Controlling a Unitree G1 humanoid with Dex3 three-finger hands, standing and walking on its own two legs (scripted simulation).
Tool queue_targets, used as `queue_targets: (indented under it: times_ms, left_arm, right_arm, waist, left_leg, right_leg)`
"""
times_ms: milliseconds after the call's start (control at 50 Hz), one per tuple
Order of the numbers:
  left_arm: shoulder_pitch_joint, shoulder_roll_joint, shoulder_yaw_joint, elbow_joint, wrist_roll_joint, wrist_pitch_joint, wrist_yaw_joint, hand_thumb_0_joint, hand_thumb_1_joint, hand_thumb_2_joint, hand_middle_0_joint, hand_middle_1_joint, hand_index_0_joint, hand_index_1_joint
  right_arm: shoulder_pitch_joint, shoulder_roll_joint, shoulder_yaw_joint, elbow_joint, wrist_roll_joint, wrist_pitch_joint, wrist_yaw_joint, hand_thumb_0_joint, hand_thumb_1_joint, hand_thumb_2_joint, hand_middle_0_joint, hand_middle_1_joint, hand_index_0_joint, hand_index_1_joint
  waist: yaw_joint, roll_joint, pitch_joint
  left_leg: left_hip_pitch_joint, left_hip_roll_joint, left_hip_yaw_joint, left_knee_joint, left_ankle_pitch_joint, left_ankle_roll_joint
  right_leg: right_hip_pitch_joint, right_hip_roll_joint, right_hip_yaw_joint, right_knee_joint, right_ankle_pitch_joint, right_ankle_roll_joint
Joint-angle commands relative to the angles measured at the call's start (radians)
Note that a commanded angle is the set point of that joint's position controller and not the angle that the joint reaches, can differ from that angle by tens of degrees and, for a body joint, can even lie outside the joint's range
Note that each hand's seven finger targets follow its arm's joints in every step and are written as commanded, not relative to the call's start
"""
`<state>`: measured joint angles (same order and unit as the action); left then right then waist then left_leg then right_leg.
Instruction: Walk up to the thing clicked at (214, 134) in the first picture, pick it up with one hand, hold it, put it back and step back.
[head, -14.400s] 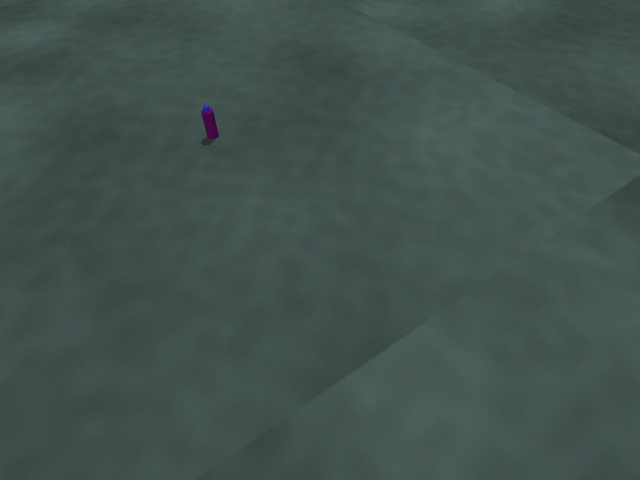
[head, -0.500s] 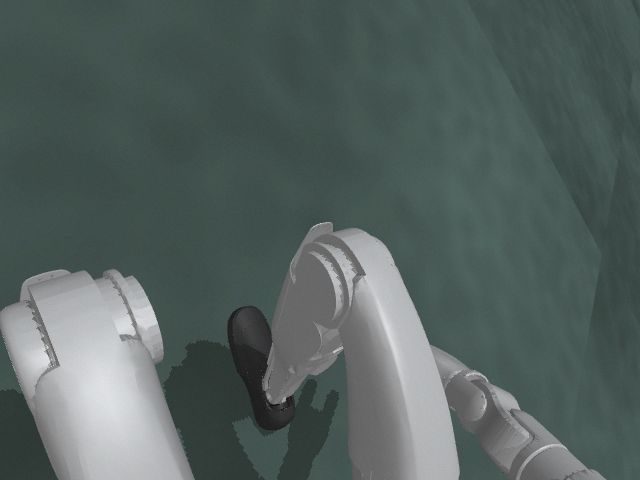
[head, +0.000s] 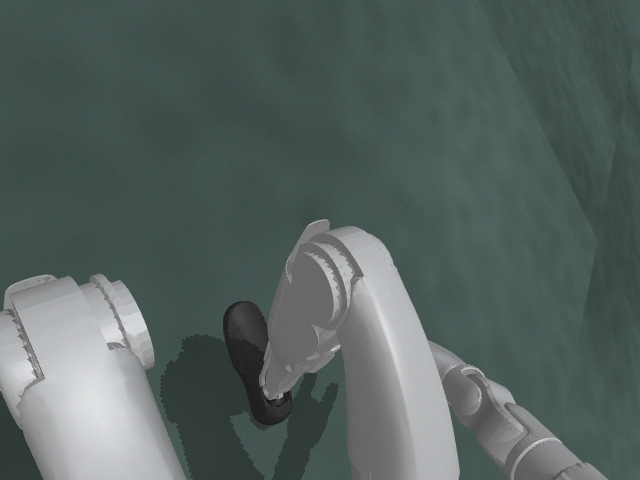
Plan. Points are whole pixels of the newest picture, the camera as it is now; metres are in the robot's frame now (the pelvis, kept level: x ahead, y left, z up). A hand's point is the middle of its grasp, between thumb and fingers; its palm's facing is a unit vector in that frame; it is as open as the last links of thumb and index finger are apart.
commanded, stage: close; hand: left
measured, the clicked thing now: out of the picture +0.44 +0.35 -0.19
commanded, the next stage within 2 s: settle in 0.20 s
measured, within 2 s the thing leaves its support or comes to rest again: leaves its support in 0.52 s
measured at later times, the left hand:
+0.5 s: hand out of the picture +0.43 +0.33 -0.19, palm faces +0.53 -0.85 +0.00, open 9.1 cm
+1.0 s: hand out of the picture +0.41 +0.38 -0.09, palm faces +0.52 -0.86 +0.01, open 9.3 cm
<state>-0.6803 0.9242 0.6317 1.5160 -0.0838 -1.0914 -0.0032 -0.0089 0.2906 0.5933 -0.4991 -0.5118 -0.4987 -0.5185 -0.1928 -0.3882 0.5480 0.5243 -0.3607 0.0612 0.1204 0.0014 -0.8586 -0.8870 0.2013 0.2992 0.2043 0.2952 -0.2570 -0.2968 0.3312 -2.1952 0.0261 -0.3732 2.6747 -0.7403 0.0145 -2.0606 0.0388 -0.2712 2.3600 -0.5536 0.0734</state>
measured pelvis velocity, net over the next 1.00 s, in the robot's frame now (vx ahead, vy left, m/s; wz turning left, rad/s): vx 0.01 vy -0.01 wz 0.05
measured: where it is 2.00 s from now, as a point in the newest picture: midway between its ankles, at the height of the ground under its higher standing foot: (192, 431)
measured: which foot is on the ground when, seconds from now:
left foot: down 0.00-1.00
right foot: down 0.00-1.00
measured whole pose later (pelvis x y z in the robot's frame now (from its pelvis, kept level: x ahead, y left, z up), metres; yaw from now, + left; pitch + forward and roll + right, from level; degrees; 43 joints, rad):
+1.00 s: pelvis +0.01 -0.01 +0.02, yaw +3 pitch +19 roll -16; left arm -0.65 0.77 0.58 1.15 -0.12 -0.84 -0.10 -0.08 -0.41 1.07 -0.77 -1.18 -0.82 -1.24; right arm -0.05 -0.36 0.36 0.57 -0.26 0.07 0.12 0.00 -0.89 -0.90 0.20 0.30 0.20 0.30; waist -0.19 -0.18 0.16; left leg -2.23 0.02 -0.28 2.58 -0.72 0.02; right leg -2.11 0.00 -0.21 2.33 -0.58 0.05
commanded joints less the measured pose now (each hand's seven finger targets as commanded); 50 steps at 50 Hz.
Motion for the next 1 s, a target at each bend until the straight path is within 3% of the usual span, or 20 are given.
queue_targets:
  times_ms: [0,200,260,340,480,520,540,580,680,760,820,900,960,980]
  left_arm:
    - [-0.176,0.244,0.027,-0.153,-0.003,-0.072,0.025,0.0,0.545,0.818,-0.747,-0.738,-0.733,-0.747]
    - [-0.254,0.225,-0.031,-0.166,0.012,-0.064,0.027,0.0,0.572,1.083,-1.049,-1.064,-1.04,-1.075]
    - [-0.243,0.211,-0.025,-0.143,0.002,-0.069,0.03,0.0,0.589,1.132,-1.107,-1.127,-1.102,-1.136]
    - [-0.245,0.243,-0.013,-0.151,0.001,-0.076,0.03,0.0,0.591,1.245,-1.166,-1.258,-1.161,-1.273]
    - [-0.239,0.293,0.02,-0.23,0.005,-0.07,0.009,0.0,0.504,1.319,-1.244,-1.359,-1.239,-1.378]
    - [-0.246,0.278,0.025,-0.257,-0.001,-0.059,0.003,0.0,0.456,1.337,-1.265,-1.389,-1.262,-1.408]
    - [-0.231,0.288,0.041,-0.276,-0.005,-0.05,0.003,0.0,0.431,1.341,-1.264,-1.396,-1.261,-1.416]
    - [-0.252,0.26,0.023,-0.302,-0.007,-0.034,-0.009,0.0,0.406,1.358,-1.286,-1.425,-1.286,-1.444]
    - [-0.226,0.204,-0.008,-0.376,-0.007,0.019,-0.042,0.0,0.356,1.397,-1.346,-1.491,-1.346,-1.513]
    - [-0.221,0.14,-0.028,-0.441,-0.037,0.069,-0.076,0.0,0.292,1.402,-1.363,-1.515,-1.367,-1.535]
    - [-0.226,0.13,-0.013,-0.489,-0.056,0.107,-0.086,0.0,0.258,1.393,-1.375,-1.524,-1.384,-1.54]
    - [-0.234,0.088,-0.04,-0.561,-0.047,0.154,-0.101,0.0,0.249,1.419,-1.401,-1.562,-1.412,-1.576]
    - [-0.258,0.057,-0.062,-0.641,-0.039,0.189,-0.113,0.0,0.254,1.407,-1.41,-1.554,-1.418,-1.57]
    - [-0.256,0.059,-0.061,-0.664,-0.038,0.204,-0.115,0.0,0.245,1.404,-1.406,-1.551,-1.414,-1.567]
  right_arm:
    - [0.051,-0.374,-0.13,0.004,-0.008,0.022,-0.018,0.0,-0.858,-0.893,0.2,0.299,0.199,0.299]
    - [0.05,-0.368,-0.132,0.012,-0.007,0.016,-0.018,0.0,-0.87,-0.895,0.2,0.299,0.199,0.299]
    - [0.056,-0.371,-0.128,0.016,-0.008,0.014,-0.017,0.0,-0.869,-0.894,0.2,0.299,0.199,0.299]
    - [0.055,-0.375,-0.123,0.016,-0.007,0.016,-0.018,0.0,-0.881,-0.901,0.201,0.3,0.2,0.3]
    - [0.063,-0.373,-0.131,0.021,-0.007,0.02,-0.022,0.0,-0.883,-0.903,0.2,0.3,0.2,0.3]
    - [0.071,-0.368,-0.139,0.023,-0.005,0.019,-0.023,0.0,-0.885,-0.904,0.2,0.3,0.2,0.3]
    - [0.078,-0.367,-0.143,0.027,-0.005,0.02,-0.024,0.0,-0.885,-0.904,0.2,0.3,0.2,0.3]
    - [0.085,-0.367,-0.156,0.027,0.001,0.02,-0.024,0.0,-0.888,-0.904,0.2,0.3,0.2,0.3]
    - [0.102,-0.357,-0.198,0.027,0.025,0.02,-0.024,0.0,-0.89,-0.905,0.2,0.3,0.2,0.3]
    - [0.14,-0.344,-0.234,0.032,0.05,0.015,-0.024,0.0,-0.891,-0.904,0.2,0.3,0.2,0.3]
    - [0.167,-0.337,-0.262,0.036,0.073,0.011,-0.024,0.0,-0.886,-0.901,0.2,0.3,0.2,0.3]
    - [0.197,-0.319,-0.308,0.035,0.101,0.009,-0.025,0.0,-0.887,-0.901,0.2,0.3,0.2,0.3]
    - [0.226,-0.296,-0.339,0.035,0.118,0.007,-0.026,0.0,-0.887,-0.9,0.2,0.3,0.2,0.3]
    - [0.235,-0.29,-0.352,0.033,0.126,0.008,-0.026,0.0,-0.882,-0.9,0.2,0.3,0.2,0.3]
  waist:
    - [-0.096,0.639,-0.58]
    - [-0.135,0.618,-0.556]
    - [-0.134,0.598,-0.573]
    - [-0.122,0.616,-0.571]
    - [-0.1,0.684,-0.62]
    - [-0.099,0.685,-0.626]
    - [-0.084,0.695,-0.652]
    - [-0.096,0.705,-0.647]
    - [-0.068,0.711,-0.672]
    - [-0.055,0.683,-0.71]
    - [-0.032,0.669,-0.741]
    - [-0.005,0.696,-0.757]
    - [0.011,0.705,-0.806]
    - [0.03,0.723,-0.82]
  left_leg:
    - [0.401,0.074,0.061,-0.392,0.192,-0.052]
    - [0.368,0.073,0.064,-0.384,0.133,-0.039]
    - [0.382,0.072,0.058,-0.372,0.17,-0.041]
    - [0.387,0.073,0.057,-0.379,0.166,-0.042]
    - [0.425,0.074,0.071,-0.383,0.223,-0.05]
    - [0.421,0.07,0.082,-0.381,0.23,-0.049]
    - [0.438,0.071,0.088,-0.381,0.242,-0.051]
    - [0.439,0.07,0.089,-0.39,0.228,-0.051]
    - [0.438,0.065,0.091,-0.423,0.208,-0.053]
    - [0.404,0.053,0.116,-0.427,0.18,-0.042]
    - [0.396,0.049,0.124,-0.44,0.18,-0.037]
    - [0.402,0.044,0.13,-0.486,0.123,-0.036]
    - [0.419,0.038,0.146,-0.5,0.136,-0.037]
    - [0.418,0.034,0.155,-0.512,0.129,-0.036]
  right_leg:
    - [0.288,0.043,-0.085,-0.109,0.145,-0.072]
    - [0.262,0.043,-0.083,-0.125,0.111,-0.07]
    - [0.275,0.043,-0.086,-0.121,0.14,-0.067]
    - [0.282,0.043,-0.084,-0.121,0.135,-0.069]
    - [0.305,0.043,-0.078,-0.113,0.17,-0.074]
    - [0.311,0.041,-0.073,-0.12,0.176,-0.074]
    - [0.319,0.042,-0.068,-0.123,0.183,-0.074]
    - [0.302,0.04,-0.069,-0.125,0.172,-0.075]
    - [0.258,0.032,-0.061,-0.122,0.149,-0.082]
    - [0.267,0.029,-0.044,-0.143,0.141,-0.083]
    - [0.252,0.024,-0.029,-0.145,0.134,-0.087]
    - [0.191,0.013,-0.014,-0.144,0.087,-0.095]
    - [0.173,0.006,0.005,-0.148,0.092,-0.1]
    - [0.169,0.005,0.011,-0.15,0.081,-0.103]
